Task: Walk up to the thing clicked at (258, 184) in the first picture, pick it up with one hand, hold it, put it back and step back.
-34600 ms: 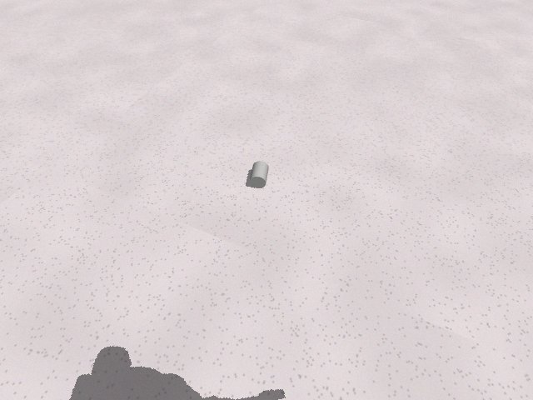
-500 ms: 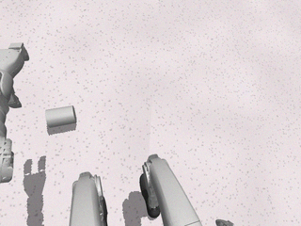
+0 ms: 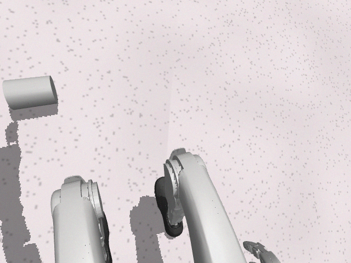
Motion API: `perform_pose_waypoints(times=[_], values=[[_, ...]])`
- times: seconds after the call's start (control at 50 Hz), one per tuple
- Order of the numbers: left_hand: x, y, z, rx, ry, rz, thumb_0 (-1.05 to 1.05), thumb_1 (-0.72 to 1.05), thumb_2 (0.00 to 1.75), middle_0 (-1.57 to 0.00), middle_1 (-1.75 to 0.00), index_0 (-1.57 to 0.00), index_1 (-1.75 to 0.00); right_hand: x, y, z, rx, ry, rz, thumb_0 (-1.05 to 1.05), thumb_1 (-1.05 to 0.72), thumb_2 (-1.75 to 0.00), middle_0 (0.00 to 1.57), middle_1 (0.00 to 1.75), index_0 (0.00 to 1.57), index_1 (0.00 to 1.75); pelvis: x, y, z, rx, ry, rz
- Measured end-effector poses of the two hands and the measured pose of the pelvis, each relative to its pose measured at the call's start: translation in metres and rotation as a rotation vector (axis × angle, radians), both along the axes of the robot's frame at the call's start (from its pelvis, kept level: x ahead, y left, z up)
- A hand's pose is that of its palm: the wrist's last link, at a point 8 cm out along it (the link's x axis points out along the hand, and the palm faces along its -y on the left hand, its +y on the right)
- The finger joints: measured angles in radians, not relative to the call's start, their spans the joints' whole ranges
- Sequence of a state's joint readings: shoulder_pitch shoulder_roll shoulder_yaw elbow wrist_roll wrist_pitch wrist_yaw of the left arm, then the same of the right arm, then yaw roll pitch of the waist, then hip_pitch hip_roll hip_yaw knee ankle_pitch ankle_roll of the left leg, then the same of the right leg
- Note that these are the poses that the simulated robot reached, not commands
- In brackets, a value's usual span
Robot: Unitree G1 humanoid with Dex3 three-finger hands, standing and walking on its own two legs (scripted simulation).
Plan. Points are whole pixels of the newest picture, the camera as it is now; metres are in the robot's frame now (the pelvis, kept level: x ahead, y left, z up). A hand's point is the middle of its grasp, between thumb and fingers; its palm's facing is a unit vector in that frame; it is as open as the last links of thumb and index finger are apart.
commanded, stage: withdraw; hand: left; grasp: from above
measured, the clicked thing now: (32, 92) +0.59 +0.24 -0.37
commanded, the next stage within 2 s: approach in 0.64 s
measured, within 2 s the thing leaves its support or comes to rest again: neither
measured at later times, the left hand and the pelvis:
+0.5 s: hand (0, 77) +0.54 +0.24 -0.16, palm faces -0.50 -0.03 -0.87, open 14.2 cm; pelvis +0.00 +0.00 -0.02, yaw -1 degrees
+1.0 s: hand out of the picture +0.55 +0.27 -0.13, palm faces -0.52 -0.02 -0.85, open 13.9 cm; pelvis -0.01 +0.00 -0.02, yaw -2 degrees
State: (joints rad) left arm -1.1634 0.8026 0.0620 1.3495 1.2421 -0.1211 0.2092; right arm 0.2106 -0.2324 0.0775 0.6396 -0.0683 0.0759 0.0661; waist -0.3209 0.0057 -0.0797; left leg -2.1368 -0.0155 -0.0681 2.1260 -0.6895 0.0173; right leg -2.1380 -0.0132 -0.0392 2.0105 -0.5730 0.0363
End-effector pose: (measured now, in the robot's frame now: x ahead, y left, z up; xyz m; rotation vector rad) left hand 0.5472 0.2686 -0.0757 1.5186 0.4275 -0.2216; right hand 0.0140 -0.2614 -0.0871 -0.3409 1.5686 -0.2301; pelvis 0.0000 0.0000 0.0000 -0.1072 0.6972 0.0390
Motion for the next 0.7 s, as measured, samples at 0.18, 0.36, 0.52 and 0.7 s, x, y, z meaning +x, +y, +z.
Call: perform_pose_waypoints(times=[0.18, 0.36, 0.52, 0.7], values=[[0.019, 0.006, 0.035, 0.018, 0.007, 0.037, 0.0, -0.58, 1.03, -0.09, -1.05, -0.09, -1.06, 0.002, 0.009, -0.003, 0.014, -0.023, -0.005, 0.0, -0.93, -0.9, 0.2, 0.3, 0.2, 0.3, 0.001, 0.003, -0.001, -0.01, -0.004, 0.003], [0.021, -0.015, 0.023, 0.002, 0.1, -0.026, 0.0, -0.57, 1.02, -0.08, -1.04, -0.09, -1.04, -0.018, 0.005, 0.013, -0.019, 0.04, 0.0, 0.0, -0.92, -0.9, 0.2, 0.3, 0.2, 0.3, 0.0, 0.006, 0.002, -0.027, -0.005, 0.002], [0.004, -0.027, -0.038, -0.015, 0.1, -0.085, 0.01, -0.58, 1.01, -0.08, -1.04, -0.09, -1.04, -0.036, -0.003, 0.003, -0.051, 0.086, 0.007, 0.0, -0.92, -0.9, 0.2, 0.3, 0.2, 0.3, -0.005, 0.005, -0.023, -0.033, -0.018, 0.002], [-0.004, -0.003, -0.047, 0.015, 0.002, -0.012, 0.01, -0.58, 1.01, -0.09, -1.03, -0.1, -1.04, -0.027, 0.0, -0.029, -0.009, 0.034, 0.014, 0.0, -0.93, -0.9, 0.2, 0.3, 0.2, 0.3, -0.01, 0.001, -0.045, -0.022, -0.039, 0.006]])
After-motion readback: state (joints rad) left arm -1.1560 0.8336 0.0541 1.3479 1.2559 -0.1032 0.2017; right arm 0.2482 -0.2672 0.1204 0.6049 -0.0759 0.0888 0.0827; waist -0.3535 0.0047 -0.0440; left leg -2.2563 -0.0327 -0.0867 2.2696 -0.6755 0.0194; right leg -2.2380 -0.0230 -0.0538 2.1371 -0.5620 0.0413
